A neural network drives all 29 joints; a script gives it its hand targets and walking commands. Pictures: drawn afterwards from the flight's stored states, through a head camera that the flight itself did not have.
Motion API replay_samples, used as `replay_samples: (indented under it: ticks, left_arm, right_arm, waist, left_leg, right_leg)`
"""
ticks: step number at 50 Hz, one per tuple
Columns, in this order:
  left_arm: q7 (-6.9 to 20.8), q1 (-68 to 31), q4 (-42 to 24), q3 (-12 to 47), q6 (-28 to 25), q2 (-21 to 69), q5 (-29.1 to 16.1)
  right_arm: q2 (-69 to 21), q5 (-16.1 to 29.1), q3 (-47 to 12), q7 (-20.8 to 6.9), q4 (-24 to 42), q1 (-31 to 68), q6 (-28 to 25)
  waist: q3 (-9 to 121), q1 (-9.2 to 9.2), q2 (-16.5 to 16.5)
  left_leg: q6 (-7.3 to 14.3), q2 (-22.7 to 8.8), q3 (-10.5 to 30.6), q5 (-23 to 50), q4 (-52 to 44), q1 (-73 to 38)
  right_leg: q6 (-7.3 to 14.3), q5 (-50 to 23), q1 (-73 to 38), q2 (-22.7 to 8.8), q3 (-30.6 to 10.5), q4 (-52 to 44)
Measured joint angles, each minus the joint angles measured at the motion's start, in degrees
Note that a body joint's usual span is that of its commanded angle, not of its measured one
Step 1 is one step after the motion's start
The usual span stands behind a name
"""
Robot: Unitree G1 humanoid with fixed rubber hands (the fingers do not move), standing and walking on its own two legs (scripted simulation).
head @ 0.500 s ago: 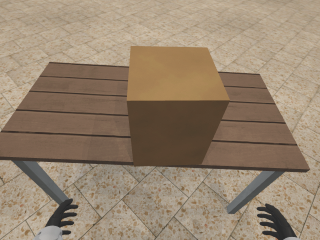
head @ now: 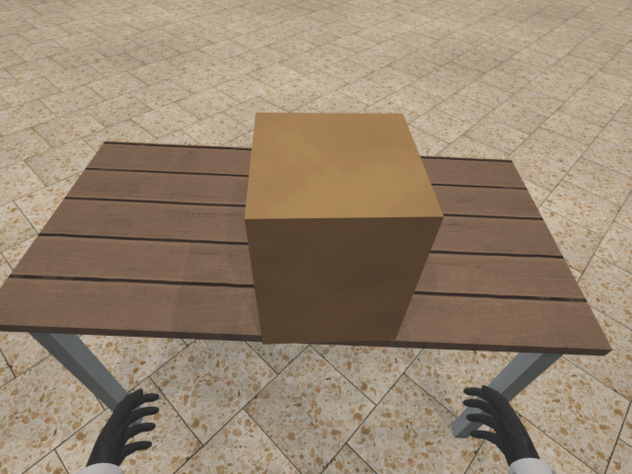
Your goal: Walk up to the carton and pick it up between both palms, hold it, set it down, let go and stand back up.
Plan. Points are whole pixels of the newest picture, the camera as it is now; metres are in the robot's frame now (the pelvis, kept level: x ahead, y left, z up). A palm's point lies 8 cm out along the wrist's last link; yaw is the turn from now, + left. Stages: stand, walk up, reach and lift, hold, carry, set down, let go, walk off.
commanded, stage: reach and lift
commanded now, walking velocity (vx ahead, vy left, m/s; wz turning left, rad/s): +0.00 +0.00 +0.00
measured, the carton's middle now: (329, 233) +0.47 -0.03 +0.02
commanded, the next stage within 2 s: none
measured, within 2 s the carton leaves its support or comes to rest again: neither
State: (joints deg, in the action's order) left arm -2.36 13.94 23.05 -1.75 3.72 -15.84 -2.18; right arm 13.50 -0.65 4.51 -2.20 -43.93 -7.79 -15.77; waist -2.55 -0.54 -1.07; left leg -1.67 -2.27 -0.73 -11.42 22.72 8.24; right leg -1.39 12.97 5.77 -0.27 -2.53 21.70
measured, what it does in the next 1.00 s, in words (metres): stands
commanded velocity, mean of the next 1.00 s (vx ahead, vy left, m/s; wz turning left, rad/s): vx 0.00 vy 0.00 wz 0.00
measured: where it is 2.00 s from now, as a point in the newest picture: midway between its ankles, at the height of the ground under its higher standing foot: outside the picture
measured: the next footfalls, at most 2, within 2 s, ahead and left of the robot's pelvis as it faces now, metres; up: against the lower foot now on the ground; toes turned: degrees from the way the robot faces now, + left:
none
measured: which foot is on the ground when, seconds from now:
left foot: down 0.00-1.00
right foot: down 0.00-1.00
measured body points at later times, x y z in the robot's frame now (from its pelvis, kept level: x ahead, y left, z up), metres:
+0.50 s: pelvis +0.01 +0.00 +0.00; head +0.01 +0.00 +0.45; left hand +0.22 +0.23 -0.02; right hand +0.22 -0.23 -0.03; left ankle +0.01 +0.13 -0.74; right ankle -0.01 -0.13 -0.74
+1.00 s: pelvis +0.01 +0.00 +0.00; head +0.00 +0.00 +0.45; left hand +0.29 +0.20 +0.03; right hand +0.27 -0.23 +0.01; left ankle +0.01 +0.13 -0.74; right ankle -0.01 -0.13 -0.74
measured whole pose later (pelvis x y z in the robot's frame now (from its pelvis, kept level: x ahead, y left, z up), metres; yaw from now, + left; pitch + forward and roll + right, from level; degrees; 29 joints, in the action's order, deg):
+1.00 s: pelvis +0.01 +0.00 +0.00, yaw +0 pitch -2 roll +0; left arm -4.2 -0.5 18.2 2.8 -2.8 -12.6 -9.8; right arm 14.2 10.9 -0.5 -1.0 -27.5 -2.1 -12.2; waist -0.6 -0.4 0.1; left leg -1.7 -2.3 -0.7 -11.6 21.7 8.1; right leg -1.2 13.0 5.4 -0.3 -2.5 20.3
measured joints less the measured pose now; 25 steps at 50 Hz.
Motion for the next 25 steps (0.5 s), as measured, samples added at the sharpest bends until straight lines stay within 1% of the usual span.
replay_samples:
  ticks: [10,21,25]
  left_arm:
    - [0.0,-0.1,0.0,0.2,-6.6,0.4,-2.6]
    - [0.0,-1.2,-0.5,2.0,-13.4,2.1,-4.1]
    - [0.0,-2.4,0.2,2.3,-15.7,2.6,-4.6]
  right_arm:
    - [-0.6,0.4,-2.2,0.2,4.2,-0.2,-2.0]
    - [-0.7,4.5,-4.1,-0.1,7.0,-0.2,-4.4]
    - [-0.7,5.6,-5.0,0.2,8.1,-0.2,-5.3]
  waist:
    - [1.1,0.16,0.4]
    - [1.3,0.17,1.0]
    - [1.5,0.17,1.0]
  left_leg:
    - [-0.1,0.0,0.0,0.1,-0.8,-0.1]
    - [-0.1,0.0,0.0,-0.1,-1.0,-0.2]
    - [0.0,0.0,0.0,-0.1,-1.0,-0.2]
  right_leg:
    - [0.1,0.0,-0.1,0.0,0.0,-0.8]
    - [0.2,-0.1,-0.3,0.0,0.0,-1.4]
    - [0.2,-0.1,-0.3,0.0,0.0,-1.4]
